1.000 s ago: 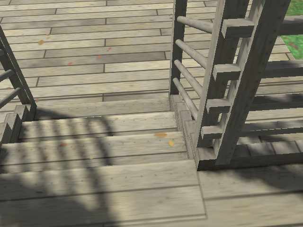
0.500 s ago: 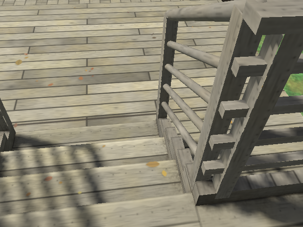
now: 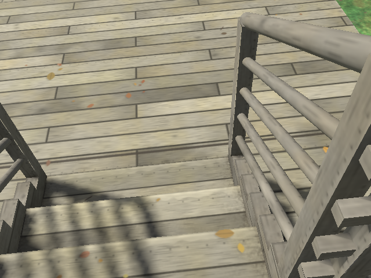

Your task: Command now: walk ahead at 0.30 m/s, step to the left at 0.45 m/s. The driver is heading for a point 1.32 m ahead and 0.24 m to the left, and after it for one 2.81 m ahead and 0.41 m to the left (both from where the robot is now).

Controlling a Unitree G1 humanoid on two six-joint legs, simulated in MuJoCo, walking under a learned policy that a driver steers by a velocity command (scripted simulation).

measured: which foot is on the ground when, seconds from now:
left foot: up 0.00-0.16, down 0.18-0.56, up 0.58-0.98, down 1.00-1.00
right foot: down 0.00-0.16, up 0.18-0.56, down 0.58-1.00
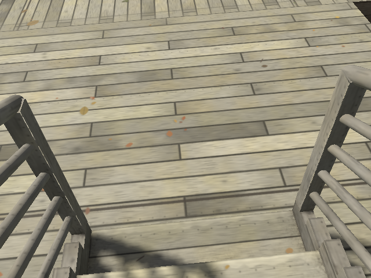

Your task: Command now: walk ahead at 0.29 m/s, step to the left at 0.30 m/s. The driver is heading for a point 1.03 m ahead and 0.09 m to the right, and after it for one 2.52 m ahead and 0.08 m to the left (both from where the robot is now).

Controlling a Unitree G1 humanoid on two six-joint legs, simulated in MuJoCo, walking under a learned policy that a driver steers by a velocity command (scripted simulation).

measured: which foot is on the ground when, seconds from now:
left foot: down 0.00-0.50, up 0.52-1.00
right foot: down 0.00-0.00, up 0.02-0.48, down 0.50-1.00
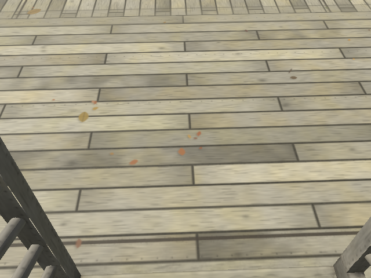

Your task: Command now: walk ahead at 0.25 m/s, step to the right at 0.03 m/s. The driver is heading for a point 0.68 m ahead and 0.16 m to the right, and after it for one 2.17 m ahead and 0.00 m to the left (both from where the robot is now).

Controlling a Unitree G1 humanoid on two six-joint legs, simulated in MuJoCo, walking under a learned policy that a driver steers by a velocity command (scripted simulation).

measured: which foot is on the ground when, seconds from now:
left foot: up 0.00-0.08, down 0.10-0.74, up 0.76-1.00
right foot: down 0.00-0.08, up 0.10-0.76, down 0.78-1.00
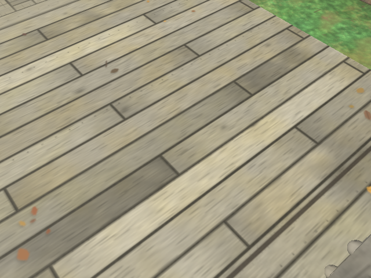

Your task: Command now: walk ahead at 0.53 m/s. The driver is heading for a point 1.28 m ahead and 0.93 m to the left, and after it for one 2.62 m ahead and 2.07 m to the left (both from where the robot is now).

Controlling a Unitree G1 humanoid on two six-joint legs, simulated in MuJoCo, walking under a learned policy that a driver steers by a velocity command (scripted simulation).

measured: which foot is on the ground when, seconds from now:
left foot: up 0.00-0.14, down 0.16-0.66, up 0.68-1.00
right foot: down 0.00-0.16, up 0.18-0.64, down 0.66-1.00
